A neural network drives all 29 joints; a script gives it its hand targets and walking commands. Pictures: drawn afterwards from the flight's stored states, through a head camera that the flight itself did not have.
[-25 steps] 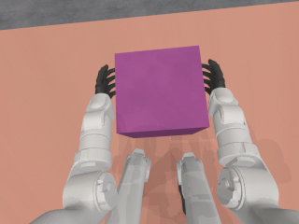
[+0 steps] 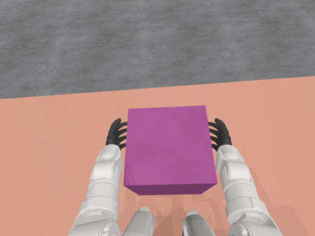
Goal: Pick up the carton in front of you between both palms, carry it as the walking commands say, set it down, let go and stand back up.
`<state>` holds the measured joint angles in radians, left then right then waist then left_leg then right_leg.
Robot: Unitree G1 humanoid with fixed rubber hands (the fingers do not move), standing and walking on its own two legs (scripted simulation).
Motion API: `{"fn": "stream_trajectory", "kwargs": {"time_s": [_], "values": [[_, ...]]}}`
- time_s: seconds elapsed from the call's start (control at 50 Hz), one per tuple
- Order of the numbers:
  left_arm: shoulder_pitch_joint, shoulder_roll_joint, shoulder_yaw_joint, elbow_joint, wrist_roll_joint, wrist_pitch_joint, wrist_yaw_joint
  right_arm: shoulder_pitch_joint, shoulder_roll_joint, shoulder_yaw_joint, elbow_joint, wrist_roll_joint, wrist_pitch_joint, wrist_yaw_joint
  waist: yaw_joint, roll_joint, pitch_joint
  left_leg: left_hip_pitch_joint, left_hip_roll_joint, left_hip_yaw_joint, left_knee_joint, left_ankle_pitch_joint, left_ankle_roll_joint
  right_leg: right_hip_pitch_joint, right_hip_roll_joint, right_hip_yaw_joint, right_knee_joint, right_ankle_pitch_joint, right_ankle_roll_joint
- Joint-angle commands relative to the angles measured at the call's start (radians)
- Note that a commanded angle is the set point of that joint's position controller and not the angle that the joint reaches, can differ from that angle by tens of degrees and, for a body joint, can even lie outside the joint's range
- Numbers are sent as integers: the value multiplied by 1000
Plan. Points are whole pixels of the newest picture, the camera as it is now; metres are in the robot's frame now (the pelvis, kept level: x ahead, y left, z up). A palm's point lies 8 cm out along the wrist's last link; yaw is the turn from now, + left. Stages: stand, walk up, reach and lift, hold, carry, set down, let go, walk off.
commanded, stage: reach and lift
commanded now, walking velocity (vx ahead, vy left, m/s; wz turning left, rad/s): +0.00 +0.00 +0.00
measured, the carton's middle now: (168, 155) +0.35 +0.01 -0.11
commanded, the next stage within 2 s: hold in 1.48 s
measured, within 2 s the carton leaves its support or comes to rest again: neither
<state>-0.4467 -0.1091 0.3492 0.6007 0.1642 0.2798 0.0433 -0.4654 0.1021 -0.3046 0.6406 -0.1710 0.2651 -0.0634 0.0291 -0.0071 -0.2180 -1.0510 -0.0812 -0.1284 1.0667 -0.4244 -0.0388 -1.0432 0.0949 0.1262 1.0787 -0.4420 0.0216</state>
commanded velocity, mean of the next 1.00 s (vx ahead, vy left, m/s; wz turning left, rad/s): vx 0.00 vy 0.00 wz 0.00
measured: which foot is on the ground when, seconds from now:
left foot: down 0.00-1.00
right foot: down 0.00-1.00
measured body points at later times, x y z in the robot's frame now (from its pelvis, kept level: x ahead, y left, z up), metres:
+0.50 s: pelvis +0.03 +0.00 +0.09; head +0.00 +0.01 +0.53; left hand +0.33 +0.16 +0.10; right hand +0.33 -0.15 +0.10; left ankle +0.04 +0.13 -0.65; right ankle +0.03 -0.13 -0.65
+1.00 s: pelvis +0.02 +0.00 +0.09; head -0.01 +0.01 +0.54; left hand +0.33 +0.16 +0.11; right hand +0.33 -0.15 +0.11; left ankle +0.04 +0.13 -0.65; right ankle +0.03 -0.12 -0.65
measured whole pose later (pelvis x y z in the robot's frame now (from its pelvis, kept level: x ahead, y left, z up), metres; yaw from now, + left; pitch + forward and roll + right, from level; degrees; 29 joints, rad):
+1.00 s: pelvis +0.02 +0.00 +0.09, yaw +0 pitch -4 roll +0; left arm -0.32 -0.17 0.30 0.36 0.30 0.63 -0.01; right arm -0.31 0.16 -0.29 0.37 -0.29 0.62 0.01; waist 0.00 0.00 0.00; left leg -0.16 -0.04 -0.14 0.44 -0.21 -0.01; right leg -0.15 0.05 0.15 0.44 -0.22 0.01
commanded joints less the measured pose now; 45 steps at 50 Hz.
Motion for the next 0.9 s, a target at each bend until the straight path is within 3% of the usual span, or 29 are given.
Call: {"fn": "stream_trajectory", "kwargs": {"time_s": [0.0,0.16,0.36,0.48,0.56,0.7,0.88], "values": [[-458,-1017,-595,13,-102,-4,-219,-465,1036,562,-15,106,-10,218,2,-1,-496,426,-52,68,-198,311,24,388,42,-52,-221,297,-10],[-329,-1021,-653,-49,-115,51,-233,-335,1039,611,-90,117,47,238,-10,3,-379,656,-34,47,-380,439,22,604,23,-34,-401,425,-8],[-226,-1016,-716,-198,-140,214,-259,-232,1025,668,-244,149,216,273,-21,4,-173,898,-12,38,-598,495,21,853,1,-31,-620,494,-5],[-216,-993,-652,-210,-116,303,-272,-216,1003,604,-257,125,308,290,-28,7,0,924,-9,47,-680,364,24,882,-3,-39,-698,370,-10],[-276,-988,-583,-172,-84,318,-285,-283,996,543,-221,101,323,307,-19,11,62,907,-5,57,-693,258,30,858,-9,-49,-707,260,-15],[-397,-1032,-610,-192,-100,309,-298,-407,1027,566,-246,115,312,319,-27,9,-29,943,-2,60,-674,256,29,880,-7,-56,-691,249,-18],[-391,-1016,-607,-191,-92,322,-295,-397,1013,561,-245,105,326,316,-27,7,-35,965,-5,66,-691,279,27,908,-4,-60,-709,273,-12]]}}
